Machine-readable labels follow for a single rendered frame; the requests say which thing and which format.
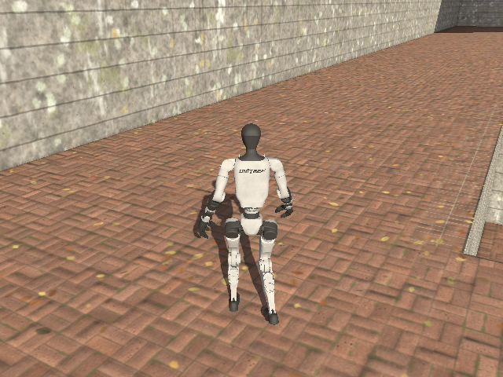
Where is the robot right upper arm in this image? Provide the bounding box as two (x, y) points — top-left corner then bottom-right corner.
(267, 157), (289, 199)

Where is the left robot thigh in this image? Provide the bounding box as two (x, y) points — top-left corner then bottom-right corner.
(225, 218), (241, 266)

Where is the robot left hand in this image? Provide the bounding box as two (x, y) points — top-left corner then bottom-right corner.
(198, 218), (215, 239)

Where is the robot left upper arm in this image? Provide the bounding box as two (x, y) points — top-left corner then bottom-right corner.
(212, 158), (236, 203)

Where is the robot right hand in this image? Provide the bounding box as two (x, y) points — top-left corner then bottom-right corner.
(275, 205), (293, 218)

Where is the left robot forearm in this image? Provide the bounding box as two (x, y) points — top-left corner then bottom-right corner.
(201, 190), (219, 222)

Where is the right robot forearm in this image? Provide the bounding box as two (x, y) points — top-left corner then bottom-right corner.
(281, 187), (292, 210)

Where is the left robot shin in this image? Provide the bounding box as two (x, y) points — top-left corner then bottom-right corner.
(228, 253), (239, 302)

